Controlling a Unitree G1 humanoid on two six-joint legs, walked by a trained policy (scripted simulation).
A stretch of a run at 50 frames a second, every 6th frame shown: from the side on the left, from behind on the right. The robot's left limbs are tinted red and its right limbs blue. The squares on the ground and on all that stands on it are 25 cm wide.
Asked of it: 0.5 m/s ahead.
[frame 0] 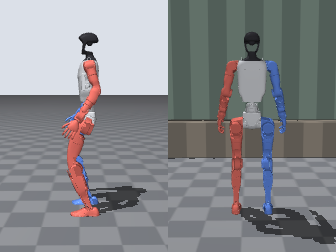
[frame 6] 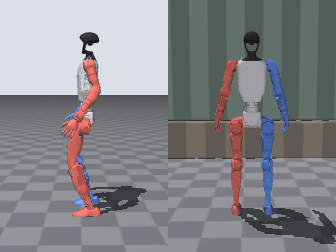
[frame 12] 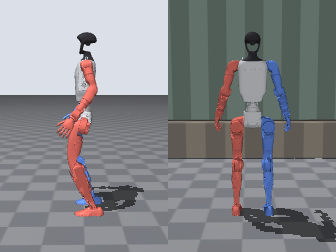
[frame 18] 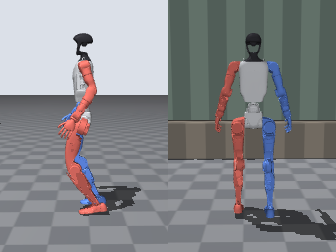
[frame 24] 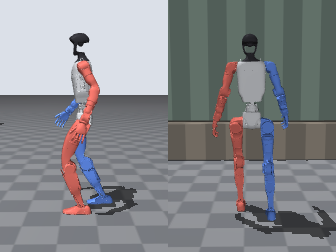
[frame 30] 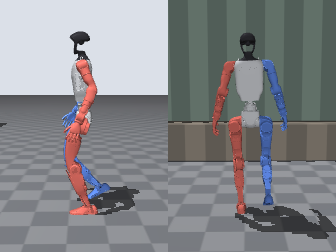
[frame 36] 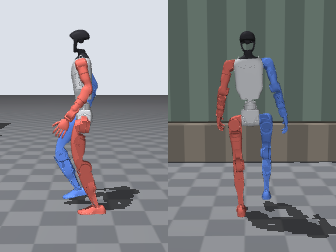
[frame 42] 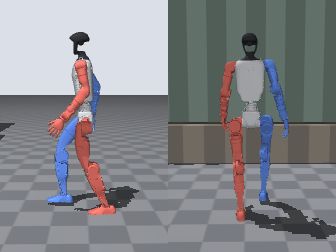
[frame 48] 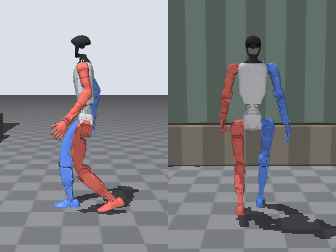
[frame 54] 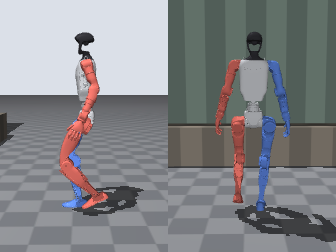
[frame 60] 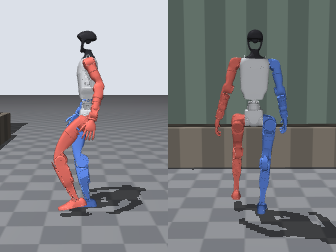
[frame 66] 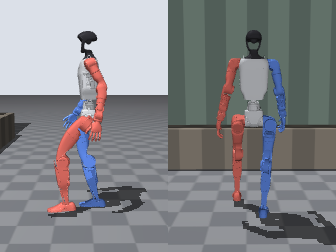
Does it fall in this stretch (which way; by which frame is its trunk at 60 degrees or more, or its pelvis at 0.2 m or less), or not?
no
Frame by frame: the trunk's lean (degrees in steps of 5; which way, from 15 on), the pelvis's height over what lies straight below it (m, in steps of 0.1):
0: 0, 0.8
6: 5, 0.8
12: 5, 0.8
18: 0, 0.8
24: 5, 0.8
30: 5, 0.8
36: 5, 0.8
42: 5, 0.8
48: 5, 0.7
54: 0, 0.8
60: 0, 0.8
66: 0, 0.8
